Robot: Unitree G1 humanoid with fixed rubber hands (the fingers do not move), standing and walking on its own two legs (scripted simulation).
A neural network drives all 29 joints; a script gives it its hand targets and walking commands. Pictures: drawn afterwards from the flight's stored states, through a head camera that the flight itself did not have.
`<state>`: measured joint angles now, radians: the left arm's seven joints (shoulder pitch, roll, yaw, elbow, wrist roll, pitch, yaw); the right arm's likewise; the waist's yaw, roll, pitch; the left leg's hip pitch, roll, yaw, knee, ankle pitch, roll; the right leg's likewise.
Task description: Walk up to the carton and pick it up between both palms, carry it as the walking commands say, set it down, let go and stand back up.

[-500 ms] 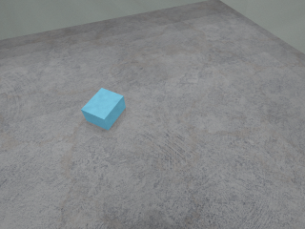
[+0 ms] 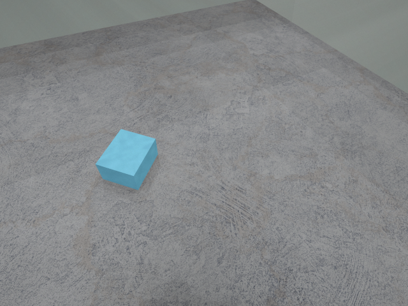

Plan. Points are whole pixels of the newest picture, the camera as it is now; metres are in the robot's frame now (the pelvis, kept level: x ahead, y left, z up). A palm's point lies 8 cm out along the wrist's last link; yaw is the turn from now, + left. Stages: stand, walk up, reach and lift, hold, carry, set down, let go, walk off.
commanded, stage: walk up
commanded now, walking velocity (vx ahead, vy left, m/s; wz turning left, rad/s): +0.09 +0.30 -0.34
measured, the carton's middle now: (129, 158) +0.91 +0.45 -0.69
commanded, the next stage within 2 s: none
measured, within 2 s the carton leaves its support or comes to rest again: neither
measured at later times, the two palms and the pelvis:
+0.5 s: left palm out of the picture +0.06 +0.46 -0.11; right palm out of the picture +0.10 -0.05 -0.13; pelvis +0.08 +0.19 +0.01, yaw -8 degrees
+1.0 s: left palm out of the picture +0.28 +0.62 -0.12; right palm out of the picture +0.13 +0.18 -0.16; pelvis +0.18 +0.39 +0.00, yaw -10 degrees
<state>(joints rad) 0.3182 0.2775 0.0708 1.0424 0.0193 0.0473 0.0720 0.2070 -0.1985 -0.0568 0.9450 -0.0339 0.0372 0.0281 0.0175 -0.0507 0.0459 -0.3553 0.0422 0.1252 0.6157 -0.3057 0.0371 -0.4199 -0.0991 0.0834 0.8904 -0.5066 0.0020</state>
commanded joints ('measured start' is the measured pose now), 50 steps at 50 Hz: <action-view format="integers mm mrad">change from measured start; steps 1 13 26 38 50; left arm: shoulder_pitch -2 111 77 31 180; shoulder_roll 43 -4 140 3 125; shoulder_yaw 7 5 69 7 57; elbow -42 21 25 -13 -11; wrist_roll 7 -13 27 6 14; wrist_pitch -4 41 -33 -1 -27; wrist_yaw -4 27 21 0 45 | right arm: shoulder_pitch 61 117 -40 -7 60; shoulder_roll -98 -14 -35 -100 -123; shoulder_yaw -19 27 -5 -36 -37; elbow -14 37 -30 21 -5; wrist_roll -14 -17 4 -15 -25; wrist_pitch -9 9 47 2 12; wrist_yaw -24 -48 32 -48 -30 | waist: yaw -32 -11 -9 -17 54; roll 281 182 -211 179 -100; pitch -21 -11 49 -32 -104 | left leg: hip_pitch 97 171 -103 125 -344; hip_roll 192 93 37 193 -39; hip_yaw -149 -52 -89 -191 -193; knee -329 -300 104 -295 532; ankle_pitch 98 437 -45 280 -183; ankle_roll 84 -57 -80 125 -70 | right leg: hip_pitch -200 128 182 -129 419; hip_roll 59 55 -197 31 -501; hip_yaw -96 -230 -84 -144 382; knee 286 -268 -569 212 -663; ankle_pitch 33 73 540 6 469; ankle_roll -43 -51 -57 -41 -277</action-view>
